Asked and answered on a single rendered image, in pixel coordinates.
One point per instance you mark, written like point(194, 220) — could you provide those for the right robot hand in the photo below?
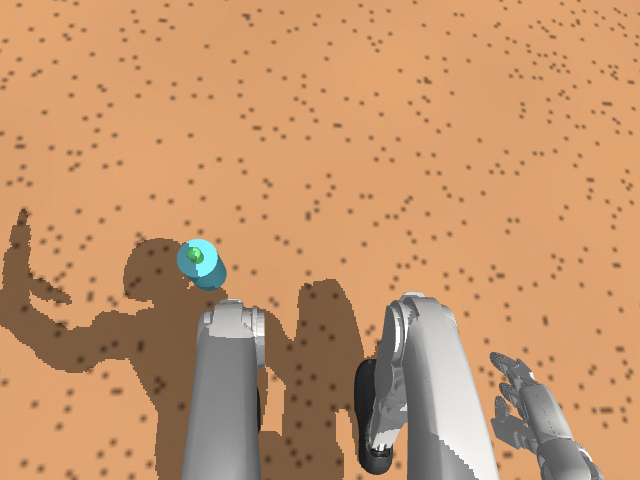
point(535, 404)

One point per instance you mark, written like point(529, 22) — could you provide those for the right robot arm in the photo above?
point(563, 459)

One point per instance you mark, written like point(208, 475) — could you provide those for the bottle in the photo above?
point(200, 262)

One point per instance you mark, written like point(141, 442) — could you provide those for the right robot foot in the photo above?
point(372, 461)

